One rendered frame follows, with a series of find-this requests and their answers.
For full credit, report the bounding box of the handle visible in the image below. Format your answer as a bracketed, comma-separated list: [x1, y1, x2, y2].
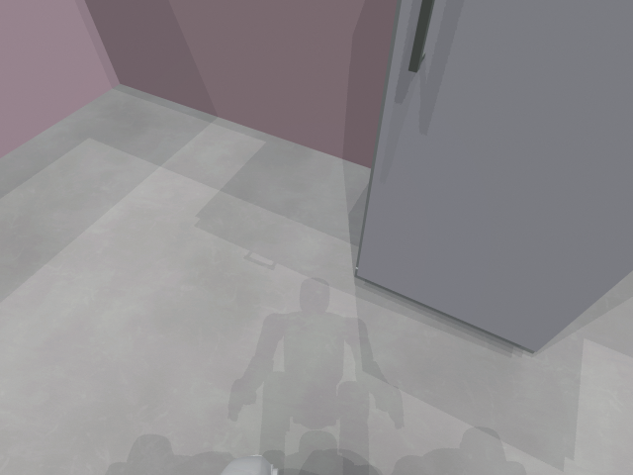
[408, 0, 435, 72]

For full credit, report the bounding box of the fridge door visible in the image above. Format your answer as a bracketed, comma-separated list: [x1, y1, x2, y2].
[357, 0, 633, 352]

